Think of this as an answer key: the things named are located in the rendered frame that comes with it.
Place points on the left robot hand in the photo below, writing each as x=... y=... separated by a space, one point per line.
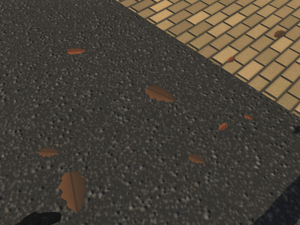
x=45 y=218

